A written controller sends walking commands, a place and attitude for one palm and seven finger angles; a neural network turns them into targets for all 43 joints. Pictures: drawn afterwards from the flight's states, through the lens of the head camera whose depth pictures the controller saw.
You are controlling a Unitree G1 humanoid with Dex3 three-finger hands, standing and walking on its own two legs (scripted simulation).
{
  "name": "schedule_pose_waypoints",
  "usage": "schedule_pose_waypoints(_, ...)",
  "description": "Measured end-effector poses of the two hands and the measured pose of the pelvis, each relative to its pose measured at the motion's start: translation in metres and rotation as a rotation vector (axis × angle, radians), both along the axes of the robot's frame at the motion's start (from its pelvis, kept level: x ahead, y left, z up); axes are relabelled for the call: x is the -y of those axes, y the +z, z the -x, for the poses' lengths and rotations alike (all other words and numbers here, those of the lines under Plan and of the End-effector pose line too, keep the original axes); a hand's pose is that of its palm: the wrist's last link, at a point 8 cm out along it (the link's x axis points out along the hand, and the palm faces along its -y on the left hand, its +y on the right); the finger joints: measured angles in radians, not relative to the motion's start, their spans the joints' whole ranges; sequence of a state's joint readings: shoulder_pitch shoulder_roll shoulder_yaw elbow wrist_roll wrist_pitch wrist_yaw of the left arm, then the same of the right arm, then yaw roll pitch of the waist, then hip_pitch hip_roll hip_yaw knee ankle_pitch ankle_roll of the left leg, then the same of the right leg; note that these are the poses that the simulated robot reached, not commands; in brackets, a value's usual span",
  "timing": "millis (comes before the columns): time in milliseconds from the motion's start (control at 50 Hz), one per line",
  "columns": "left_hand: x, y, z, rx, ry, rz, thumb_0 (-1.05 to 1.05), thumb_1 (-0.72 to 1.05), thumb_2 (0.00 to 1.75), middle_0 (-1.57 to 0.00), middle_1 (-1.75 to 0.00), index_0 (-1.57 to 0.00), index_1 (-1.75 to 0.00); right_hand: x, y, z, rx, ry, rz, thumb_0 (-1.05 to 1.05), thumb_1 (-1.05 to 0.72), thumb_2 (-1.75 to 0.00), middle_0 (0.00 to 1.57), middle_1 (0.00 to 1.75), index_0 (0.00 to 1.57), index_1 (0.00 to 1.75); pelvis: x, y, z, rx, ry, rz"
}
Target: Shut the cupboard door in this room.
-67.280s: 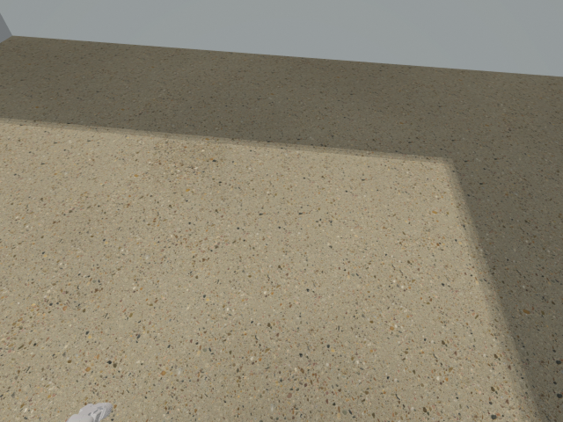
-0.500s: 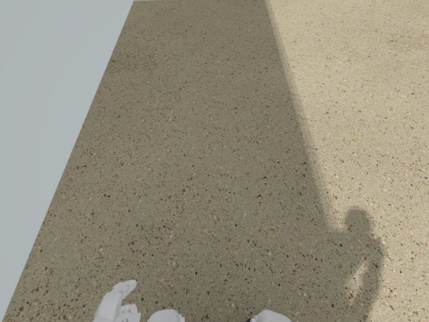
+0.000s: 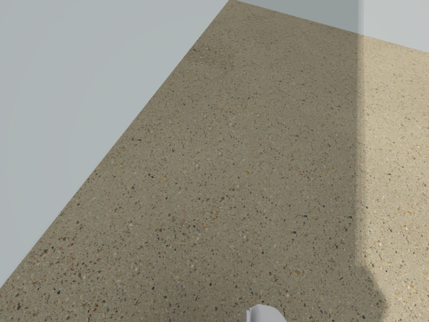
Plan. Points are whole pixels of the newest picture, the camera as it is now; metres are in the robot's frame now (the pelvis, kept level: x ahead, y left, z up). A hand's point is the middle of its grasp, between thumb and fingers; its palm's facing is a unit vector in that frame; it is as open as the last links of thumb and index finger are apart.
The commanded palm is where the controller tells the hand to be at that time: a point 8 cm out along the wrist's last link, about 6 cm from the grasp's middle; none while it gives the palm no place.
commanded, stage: turn to face it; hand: left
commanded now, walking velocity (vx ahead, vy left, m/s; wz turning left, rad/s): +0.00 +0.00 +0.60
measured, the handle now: out of the picture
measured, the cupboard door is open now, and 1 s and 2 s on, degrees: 66 66 66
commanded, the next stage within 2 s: none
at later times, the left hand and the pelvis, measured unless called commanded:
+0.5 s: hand out of the picture +0.07 +0.14 -0.15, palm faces +0.31 -0.91 -0.27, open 7.4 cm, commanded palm none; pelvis +0.01 -0.08 -0.01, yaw +19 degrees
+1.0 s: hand out of the picture -0.13 +0.16 -0.18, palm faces +0.64 -0.71 -0.28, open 7.4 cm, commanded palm none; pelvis +0.00 -0.04 -0.01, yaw +39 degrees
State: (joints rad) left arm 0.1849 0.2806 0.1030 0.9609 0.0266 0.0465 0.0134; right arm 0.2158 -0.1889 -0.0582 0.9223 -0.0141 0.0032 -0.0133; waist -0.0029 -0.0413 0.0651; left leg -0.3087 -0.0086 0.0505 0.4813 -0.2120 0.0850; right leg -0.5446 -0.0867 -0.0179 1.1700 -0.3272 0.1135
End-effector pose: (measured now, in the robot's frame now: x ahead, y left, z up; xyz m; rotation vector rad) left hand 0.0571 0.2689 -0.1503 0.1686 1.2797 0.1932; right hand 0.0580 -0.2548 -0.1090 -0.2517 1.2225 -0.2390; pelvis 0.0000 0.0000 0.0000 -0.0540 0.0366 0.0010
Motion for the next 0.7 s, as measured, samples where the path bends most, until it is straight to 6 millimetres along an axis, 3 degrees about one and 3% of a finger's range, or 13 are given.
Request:
schedule_pose_waypoints(160,0.003,0.01,0.007,0.016,0.074,-0.024,0.01,0.91,0.9,-0.2,-0.3,-0.2,-0.3,-0.003,-0.008,-0.026,-0.014,0.083,-0.044,0.0,-0.91,-0.9,0.2,0.3,0.21,0.3,0.01,0.001,-0.006,-0.001,0.094,-0.012)
schedule_pose_waypoints(260,0.025,0.015,-0.005,0.073,0.102,-0.026,0.01,0.91,0.89,-0.2,-0.3,-0.2,-0.3,0.009,-0.019,-0.034,-0.037,0.126,-0.067,0.0,-0.91,-0.9,0.2,0.3,0.21,0.3,0.026,-0.001,-0.006,-0.003,0.157,-0.024)
schedule_pose_waypoints(400,0.067,0.024,-0.011,0.183,0.155,-0.06,0.01,0.9,0.89,-0.2,-0.3,-0.2,-0.3,0.044,-0.044,-0.053,-0.062,0.189,-0.102,0.0,-0.91,-0.9,0.2,0.3,0.21,0.3,0.064,-0.013,-0.009,-0.007,0.252,-0.051)
schedule_pose_waypoints(560,0.1,0.038,0.035,0.147,0.282,-0.073,0.01,0.9,0.89,-0.2,-0.3,-0.21,-0.3,0.062,-0.04,-0.092,-0.074,0.311,-0.11,0.0,-0.91,-0.9,0.2,0.3,0.2,0.3,0.084,-0.003,-0.013,0.019,0.383,-0.094)
schedule_pose_waypoints(640,0.108,0.037,0.066,0.112,0.362,-0.068,0.01,0.9,0.89,-0.2,-0.3,-0.21,-0.3,0.054,-0.037,-0.113,-0.091,0.39,-0.101,0.0,-0.91,-0.9,0.2,0.3,0.2,0.3,0.086,0.0,-0.015,0.014,0.446,-0.108)
schedule_pose_waypoints(700,0.11,0.034,0.097,0.07,0.427,-0.061,0.01,0.9,0.89,-0.2,-0.3,-0.21,-0.3,0.037,-0.036,-0.132,-0.09,0.46,-0.095,0.0,-0.91,-0.9,0.2,0.3,0.2,0.3,0.083,0.0,-0.013,0.009,0.49,-0.11)
